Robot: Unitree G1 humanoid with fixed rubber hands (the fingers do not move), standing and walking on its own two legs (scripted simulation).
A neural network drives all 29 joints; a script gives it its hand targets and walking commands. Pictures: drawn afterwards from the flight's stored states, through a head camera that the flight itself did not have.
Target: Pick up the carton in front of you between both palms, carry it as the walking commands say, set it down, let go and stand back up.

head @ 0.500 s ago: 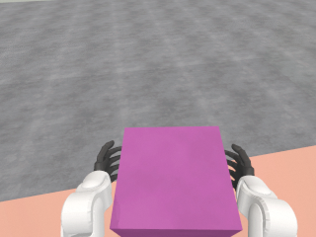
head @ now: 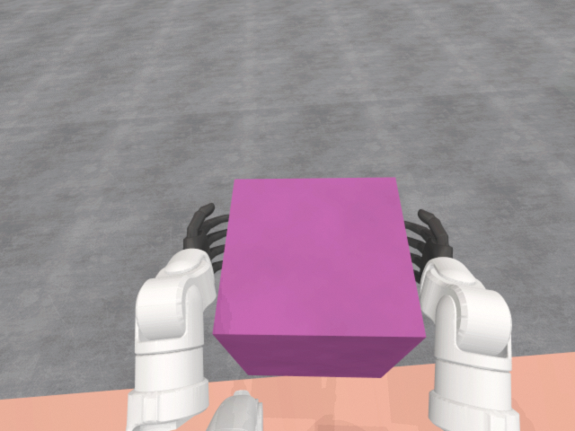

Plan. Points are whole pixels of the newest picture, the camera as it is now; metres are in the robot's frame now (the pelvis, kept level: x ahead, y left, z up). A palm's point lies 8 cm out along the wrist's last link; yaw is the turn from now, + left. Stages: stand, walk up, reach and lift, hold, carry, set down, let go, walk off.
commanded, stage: carry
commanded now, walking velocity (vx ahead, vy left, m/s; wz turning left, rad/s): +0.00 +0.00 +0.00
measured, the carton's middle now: (313, 286) +0.31 +0.00 +0.03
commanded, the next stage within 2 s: none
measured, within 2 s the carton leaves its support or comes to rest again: neither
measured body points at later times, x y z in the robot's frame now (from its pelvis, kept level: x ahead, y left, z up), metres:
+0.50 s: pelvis +0.23 +0.02 -0.01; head +0.31 +0.02 +0.43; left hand +0.58 +0.16 +0.07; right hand +0.57 -0.15 +0.06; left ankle +0.27 +0.08 -0.74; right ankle +0.22 -0.11 -0.74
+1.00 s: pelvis +0.26 -0.01 -0.01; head +0.25 -0.01 +0.44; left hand +0.60 +0.14 +0.10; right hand +0.59 -0.17 +0.09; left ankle +0.27 +0.08 -0.74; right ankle +0.22 -0.11 -0.74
